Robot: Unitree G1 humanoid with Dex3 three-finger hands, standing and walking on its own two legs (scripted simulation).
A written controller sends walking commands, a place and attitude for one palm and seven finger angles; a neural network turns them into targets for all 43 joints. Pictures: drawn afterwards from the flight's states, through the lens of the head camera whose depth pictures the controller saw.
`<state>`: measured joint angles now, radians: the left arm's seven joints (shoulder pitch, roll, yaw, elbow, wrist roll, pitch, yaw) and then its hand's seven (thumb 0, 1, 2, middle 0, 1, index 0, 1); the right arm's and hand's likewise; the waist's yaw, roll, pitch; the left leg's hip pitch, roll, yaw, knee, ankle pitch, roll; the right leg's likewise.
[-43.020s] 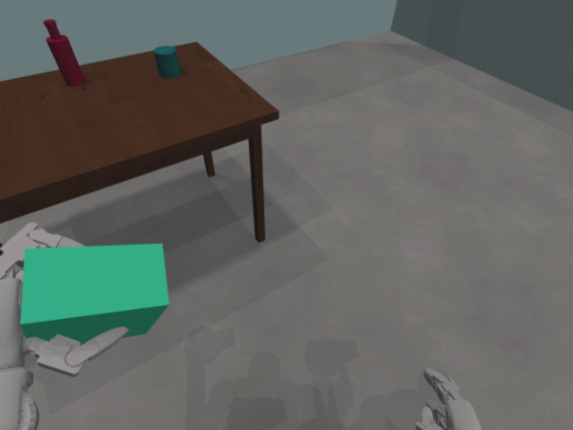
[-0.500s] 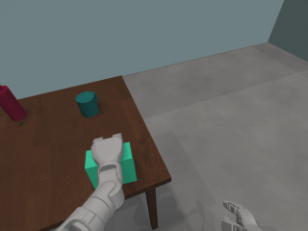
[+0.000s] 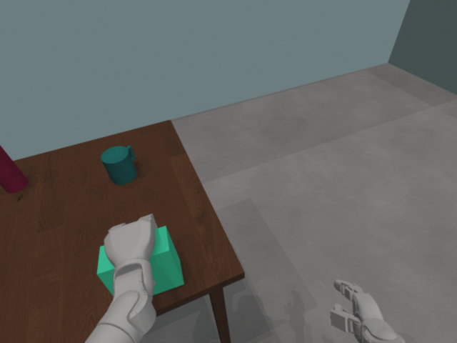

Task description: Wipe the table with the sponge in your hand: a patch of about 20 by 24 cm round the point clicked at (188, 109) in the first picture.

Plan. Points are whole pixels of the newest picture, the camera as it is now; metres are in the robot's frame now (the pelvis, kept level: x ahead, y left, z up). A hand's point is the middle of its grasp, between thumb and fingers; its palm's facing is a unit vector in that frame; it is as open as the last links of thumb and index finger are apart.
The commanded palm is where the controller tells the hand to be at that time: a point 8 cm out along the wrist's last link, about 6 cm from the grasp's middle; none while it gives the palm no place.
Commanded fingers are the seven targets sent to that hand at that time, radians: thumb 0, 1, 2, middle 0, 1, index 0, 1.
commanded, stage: slide back across to the middle lane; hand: left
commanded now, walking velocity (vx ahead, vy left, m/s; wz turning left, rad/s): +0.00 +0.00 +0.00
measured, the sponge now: (146, 271) +0.27 +0.21 -0.06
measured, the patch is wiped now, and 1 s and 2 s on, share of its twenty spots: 1.00 1.00 1.00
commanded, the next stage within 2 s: wipe forward along the middle lane in 0.04 s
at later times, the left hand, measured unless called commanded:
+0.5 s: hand (128, 258) +0.27 +0.24 -0.01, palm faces -0.11 -0.07 -0.99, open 10.6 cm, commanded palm +0.26 +0.25 +0.02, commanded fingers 0.00 0.10 1.30 -1.20 -1.60 -1.20 -1.60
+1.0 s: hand (123, 237) +0.32 +0.27 -0.01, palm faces -0.11 -0.01 -0.99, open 10.6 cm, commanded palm +0.31 +0.28 +0.01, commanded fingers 0.00 0.10 1.30 -1.20 -1.60 -1.20 -1.60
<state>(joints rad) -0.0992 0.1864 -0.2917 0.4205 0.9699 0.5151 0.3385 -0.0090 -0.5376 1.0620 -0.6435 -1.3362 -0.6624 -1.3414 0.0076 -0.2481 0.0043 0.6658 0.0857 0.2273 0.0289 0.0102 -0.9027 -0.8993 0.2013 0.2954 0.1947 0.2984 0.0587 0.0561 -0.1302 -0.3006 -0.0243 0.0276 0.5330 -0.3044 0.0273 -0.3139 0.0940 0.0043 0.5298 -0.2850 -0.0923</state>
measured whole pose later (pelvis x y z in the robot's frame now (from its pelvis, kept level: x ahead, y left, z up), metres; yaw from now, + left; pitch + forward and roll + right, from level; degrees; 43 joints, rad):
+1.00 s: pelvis -0.04 -0.03 -0.02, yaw +2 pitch +12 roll +0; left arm -0.49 0.37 -0.06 0.92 1.00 0.24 0.34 0.01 -0.59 1.07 -0.72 -1.26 -0.74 -1.27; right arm 0.17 -0.28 -0.02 0.73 0.07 0.14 -0.02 0.01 -0.90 -0.90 0.20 0.30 0.20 0.30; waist -0.01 0.06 -0.15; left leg -0.62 -0.01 -0.02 0.73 -0.32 0.03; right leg -0.61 0.11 -0.06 0.69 -0.29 -0.12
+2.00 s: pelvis -0.04 +0.02 -0.03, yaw -1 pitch +20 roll -3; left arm -0.79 0.58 0.05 1.17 1.04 0.16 0.28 0.01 -0.59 1.08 -0.71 -1.28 -0.73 -1.29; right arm 0.28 -0.27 0.00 0.71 0.07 0.11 0.01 0.01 -0.90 -0.90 0.20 0.30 0.20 0.30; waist -0.10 0.06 -0.16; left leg -0.82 -0.01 -0.02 0.83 -0.35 0.05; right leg -0.78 0.12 -0.04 0.72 -0.29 -0.07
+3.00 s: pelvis +0.01 +0.07 -0.01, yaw +1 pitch +13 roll -4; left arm -0.41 0.46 -0.04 0.76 1.00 0.23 0.29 0.00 -0.53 1.07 -0.62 -1.37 -0.64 -1.39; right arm 0.18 -0.25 -0.02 0.69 0.06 0.20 0.03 0.01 -0.90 -0.90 0.20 0.30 0.20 0.30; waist 0.01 0.06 -0.15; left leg -0.54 -0.08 -0.02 0.69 -0.36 0.11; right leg -0.49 0.06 -0.02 0.58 -0.31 -0.01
